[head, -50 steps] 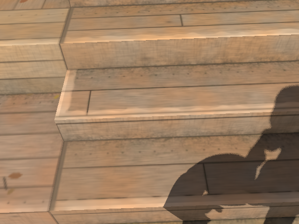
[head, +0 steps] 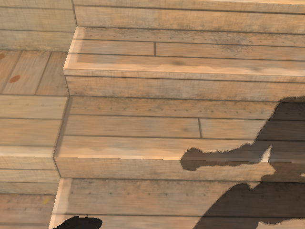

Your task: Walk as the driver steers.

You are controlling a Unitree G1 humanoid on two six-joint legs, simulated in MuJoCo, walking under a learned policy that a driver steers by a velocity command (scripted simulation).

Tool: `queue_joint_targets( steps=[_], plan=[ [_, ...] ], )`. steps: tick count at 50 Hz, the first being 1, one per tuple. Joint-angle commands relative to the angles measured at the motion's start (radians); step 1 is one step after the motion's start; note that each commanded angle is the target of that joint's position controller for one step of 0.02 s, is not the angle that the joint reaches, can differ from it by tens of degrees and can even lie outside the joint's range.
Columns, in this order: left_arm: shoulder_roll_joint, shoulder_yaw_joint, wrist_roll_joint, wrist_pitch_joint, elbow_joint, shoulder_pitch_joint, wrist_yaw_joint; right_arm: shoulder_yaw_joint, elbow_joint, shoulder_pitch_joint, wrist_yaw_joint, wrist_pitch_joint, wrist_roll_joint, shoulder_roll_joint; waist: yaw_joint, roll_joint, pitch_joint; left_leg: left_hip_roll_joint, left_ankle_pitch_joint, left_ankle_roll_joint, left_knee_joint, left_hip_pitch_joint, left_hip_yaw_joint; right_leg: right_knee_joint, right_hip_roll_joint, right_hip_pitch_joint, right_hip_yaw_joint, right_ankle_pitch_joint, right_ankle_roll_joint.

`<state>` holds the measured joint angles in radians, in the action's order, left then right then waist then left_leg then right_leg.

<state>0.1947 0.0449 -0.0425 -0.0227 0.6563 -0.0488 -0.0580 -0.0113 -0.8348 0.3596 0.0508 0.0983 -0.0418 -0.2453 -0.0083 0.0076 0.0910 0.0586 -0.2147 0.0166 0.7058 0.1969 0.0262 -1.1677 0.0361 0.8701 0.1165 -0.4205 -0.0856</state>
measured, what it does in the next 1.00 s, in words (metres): climbs, turning right: left foot, then right foot 0.14 m higher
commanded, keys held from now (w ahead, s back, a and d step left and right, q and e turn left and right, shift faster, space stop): e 0.14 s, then w+e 0.28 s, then w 0.34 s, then w+q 0.24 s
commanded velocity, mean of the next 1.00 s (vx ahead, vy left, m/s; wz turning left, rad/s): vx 0.32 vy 0.00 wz -0.30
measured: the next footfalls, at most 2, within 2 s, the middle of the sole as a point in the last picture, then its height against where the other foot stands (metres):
left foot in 0.42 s outside the picture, level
right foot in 0.88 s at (221, 223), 0.14 m higher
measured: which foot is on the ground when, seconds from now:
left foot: up 0.00-0.40, down 0.42-0.90, up 0.92-1.00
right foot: down 0.00-0.44, up 0.46-0.86, down 0.88-1.00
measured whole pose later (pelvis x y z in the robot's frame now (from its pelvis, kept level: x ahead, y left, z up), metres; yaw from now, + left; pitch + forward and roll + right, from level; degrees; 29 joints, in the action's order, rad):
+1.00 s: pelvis +0.36 -0.11 +0.17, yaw -16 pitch +8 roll -4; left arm 0.14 0.04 -0.04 -0.04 0.80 -0.02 -0.05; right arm -0.01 -1.11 0.51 0.14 0.11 -0.07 -0.13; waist 0.05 0.01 0.13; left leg 0.04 -0.05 0.11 1.43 0.42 -0.18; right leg -1.03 0.00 0.78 0.25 -0.39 -0.12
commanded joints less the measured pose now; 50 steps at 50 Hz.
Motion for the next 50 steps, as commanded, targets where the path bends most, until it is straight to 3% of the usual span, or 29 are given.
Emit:
queue_joint_targets(
  steps=[1, 3, 5, 9, 12, 15, 19, 21, 22, 23, 24, 26, 27, 28, 29, 32, 34, 37, 39, 40, 41, 42, 43, 44, 45, 46, 47, 48, 50],
  plan=[
    [0.296, -0.108, -0.041, -0.054, 0.036, -0.41, 0.031, -0.068, 0.198, -0.166, 0.01, -0.014, 0.035, -0.133, -0.168, -0.184, 0.232, -0.173, -0.065, -0.019, 1.022, 0.593, -0.292, 0.702, -0.291, -0.67, -0.899, 0.28, -0.292],
    [0.132, -0.069, 0.029, -0.087, 0.076, -0.163, 0.019, -0.043, 0.16, -0.084, -0.024, -0.018, -0.032, -0.075, -0.009, -0.054, 0.057, -0.111, 0.015, 0.013, 1.076, 0.667, -0.259, 0.661, -0.177, -0.431, -0.663, 0.023, -0.225],
    [0.038, -0.044, 0.034, -0.086, 0.071, -0.019, 0.015, -0.02, 0.177, -0.095, -0.05, -0.021, -0.027, -0.042, 0.071, -0.025, 0.037, -0.079, -0.021, 0.038, 1.022, 0.619, -0.228, 0.751, -0.121, -0.286, -0.545, 0.057, -0.194],
    [0.109, -0.075, -0.009, -0.081, 0.061, -0.088, 0.032, -0.025, 0.191, -0.178, -0.059, -0.045, -0.003, -0.093, 0.031, -0.002, 0.085, -0.034, -0.043, -0.068, 0.907, 0.673, -0.152, 0.787, -0.115, -0.348, -0.462, 0.105, -0.176],
    [0.164, -0.088, 0.012, -0.096, 0.035, -0.128, 0.019, -0.035, 0.15, -0.125, -0.046, -0.057, -0.017, -0.107, 0.03, -0.091, 0.04, -0.03, -0.094, -0.096, 0.82, 0.526, -0.019, 0.872, -0.099, -0.246, -0.455, -0.05, -0.145],
    [0.182, -0.094, 0.033, -0.112, -0.06, 0.048, 0.019, -0.039, 0.15, -0.063, -0.042, -0.053, -0.031, -0.108, 0.086, -0.071, 0.034, -0.033, -0.041, -0.11, 0.548, 0.175, 0.023, 0.896, -0.065, -0.084, -0.404, -0.027, -0.138],
    [0.15, -0.111, 0.054, -0.096, -0.067, -0.068, -0.001, -0.017, 0.194, -0.1, -0.047, -0.054, -0.009, -0.05, 0.015, -0.126, 0.015, -0.038, -0.287, -0.086, -0.054, 0.195, -0.023, 0.74, -0.155, -0.439, -0.619, -0.123, -0.228],
    [0.124, -0.113, 0.047, -0.058, -0.043, -0.166, -0.009, -0.033, 0.184, -0.044, -0.053, -0.021, -0.005, -0.071, 0.02, -0.063, 0.05, -0.029, -0.186, -0.005, -0.27, 0.007, -0.074, 0.583, -0.102, -0.398, -0.661, -0.144, -0.212],
    [0.061, -0.104, 0.037, -0.057, -0.037, -0.174, -0.009, -0.046, 0.16, 0.04, -0.063, 0.001, -0.007, -0.119, 0.05, 0.04, 0.041, 0.111, -0.244, 0.146, -0.288, -0.085, -0.27, 0.294, -0.015, -0.219, -0.545, -0.076, -0.122],
    [0.008, -0.091, 0.002, -0.058, -0.073, -0.144, -0.023, -0.072, 0.139, 0.056, -0.068, 0.016, -0.031, -0.217, 0.06, 0.301, -0.045, 0.367, -0.425, 0.483, -0.455, -0.293, -0.906, 0.046, 0.148, 0.311, -0.369, -0.113, 0.019],
    [0.077, -0.09, 0.085, -0.04, -0.149, 0.01, -0.009, -0.075, 0.112, 0.053, -0.034, -0.015, 0.13, -0.162, 0.042, -0.017, -0.115, 0.428, -0.179, 0.223, -0.483, -0.24, -0.795, -0.22, 0.058, 0.32, -0.257, 0.021, 0.045],
    [0.022, -0.07, 0.107, -0.027, -0.125, -0.008, 0.026, -0.054, 0.114, 0.025, -0.015, -0.038, 0.084, -0.072, 0.058, 0.025, -0.06, 0.254, 0.094, 0.114, -0.386, -0.279, -0.464, -0.529, 0.055, 0.354, -0.235, 0.097, 0.078],
    [0.029, -0.068, 0.114, -0.04, -0.146, 0.067, 0.038, -0.041, 0.079, 0.069, -0.019, -0.049, 0.066, -0.032, 0.09, 0.046, -0.094, 0.229, 0.165, 0.142, -0.384, -0.3, -0.389, -0.689, 0.057, 0.463, -0.226, 0.099, 0.089],
    [0.021, -0.051, 0.002, -0.044, -0.035, -0.043, 0.015, -0.008, 0.031, 0.096, -0.029, -0.029, -0.073, 0.006, 0.084, 0.205, -0.068, 0.21, 0.042, 0.288, -0.364, -0.209, -0.391, -0.845, 0.067, 0.556, -0.311, 0.148, -0.028],
    [0.028, -0.051, -0.009, -0.046, -0.024, -0.016, 0.006, 0.009, -0.031, 0.19, -0.02, -0.028, -0.103, 0.049, 0.109, 0.084, -0.114, 0.214, -0.031, 0.314, -0.372, -0.241, -0.375, -0.974, 0.081, 0.656, -0.315, 0.135, -0.09],
    [-0.033, -0.012, 0.01, -0.042, -0.009, 0.052, -0.005, 0.039, -0.166, 0.306, 0.008, -0.031, -0.096, 0.104, 0.097, 0.001, -0.132, 0.193, -0.074, 0.268, -0.421, -0.267, -0.269, -0.967, 0.036, 0.831, -0.282, 0.237, -0.188],
    [-0.027, 0.004, 0.02, -0.035, -0.032, 0.144, -0.005, 0.052, -0.177, 0.251, 0.007, -0.022, -0.111, 0.117, 0.072, 0.033, -0.112, 0.136, -0.034, 0.237, -0.486, -0.113, -0.158, -0.841, -0.026, 0.7, -0.166, 0.308, -0.179],
    [-0.011, 0.022, 0.036, -0.001, -0.106, 0.355, -0.01, 0.064, -0.282, 0.4, 0.005, -0.017, -0.121, 0.109, 0.13, 0.032, -0.144, 0.16, 0.068, 0.23, -0.579, -0.105, -0.128, -0.607, -0.099, 0.712, -0.057, 0.363, -0.163],
    [-0.06, 0.046, 0.009, 0.05, -0.184, 0.576, -0.029, 0.077, -0.301, 0.377, 0.049, -0.019, -0.089, 0.113, 0.128, 0.074, -0.14, 0.194, 0.246, 0.248, -0.755, 0.163, -0.107, -0.352, -0.145, 0.327, 0.025, 0.261, -0.145],
    [-0.081, 0.033, 0.056, 0.019, -0.142, 0.341, 0.0, 0.026, -0.229, 0.284, -0.061, -0.007, 0.099, 0.029, 0.069, -0.029, -0.331, 0.167, 0.375, 0.167, -0.876, 0.212, -0.056, -0.242, -0.112, 0.085, 0.151, 0.098, -0.068],
    [-0.108, 0.038, 0.069, 0.006, -0.088, 0.207, 0.023, 0.024, -0.253, 0.277, -0.087, 0.006, 0.109, -0.024, 0.023, 0.021, -0.25, 0.168, 0.801, 0.138, -0.77, 0.223, -0.005, -0.202, -0.058, -0.171, 0.169, 0.068, -0.077],
    [-0.127, 0.059, 0.023, 0.075, -0.168, 0.411, -0.045, 0.071, -0.309, 0.353, 0.043, 0.024, -0.058, -0.021, -0.018, 0.339, 0.045, 0.247, 1.283, 0.254, -0.665, 0.132, -0.016, -0.237, -0.015, -0.284, 0.093, 0.247, -0.06],
    [-0.008, 0.016, 0.026, 0.084, -0.133, 0.311, -0.053, 0.022, -0.274, 0.271, 0.072, 0.04, -0.021, -0.109, -0.062, 0.233, -0.017, 0.21, 1.59, 0.225, -0.506, -0.102, 0.01, -0.002, 0.032, -0.204, 0.106, 0.136, -0.056],
    [0.032, -0.006, 0.02, 0.074, -0.081, 0.183, -0.039, -0.002, -0.256, 0.256, 0.083, 0.046, -0.035, -0.152, -0.082, 0.237, 0.065, 0.23, 1.699, 0.2, -0.392, -0.121, 0.009, 0.1, 0.064, -0.374, 0.098, 0.113, -0.067],
    [0.075, -0.025, -0.019, 0.057, -0.016, -0.077, -0.013, -0.02, -0.254, 0.255, 0.08, 0.047, -0.061, -0.139, -0.14, 0.17, 0.246, 0.189, 1.556, 0.13, -0.091, 0.061, -0.027, 0.133, -0.026, -0.789, -0.065, 0.464, -0.148],
    [0.092, -0.024, 0.027, 0.036, 0.089, -0.304, -0.01, 0.024, -0.238, 0.401, 0.101, 0.055, -0.123, -0.013, -0.146, -0.072, 0.527, 0.06, 0.894, 0.134, 0.172, 0.423, -0.165, 0.402, -0.239, -1.272, -0.545, 0.296, -0.337],
    [0.155, -0.063, -0.021, 0.025, 0.218, -0.602, 0.007, 0.001, -0.253, 0.311, 0.105, 0.023, -0.051, 0.014, -0.222, -0.133, 0.451, -0.103, 0.148, 0.108, 0.701, 0.503, -0.259, 0.69, -0.383, -1.152, -0.903, 0.118, -0.366],
    [0.192, -0.084, -0.034, -0.015, 0.282, -0.583, 0.023, -0.02, -0.258, 0.215, 0.106, 0.017, -0.002, 0.032, -0.183, -0.047, 0.154, -0.069, 0.23, 0.109, 1.081, 0.651, -0.316, 0.754, -0.384, -0.814, -0.877, -0.129, -0.261],
    [0.062, -0.056, 0.009, -0.043, 0.29, -0.295, 0.029, -0.019, -0.21, 0.065, 0.069, 0.029, -0.013, 0.098, -0.054, 0.003, 0.072, -0.027, 0.188, 0.137, 1.329, 0.731, -0.24, 0.736, -0.38, -0.548, -0.653, -0.05, -0.261]
  ],
)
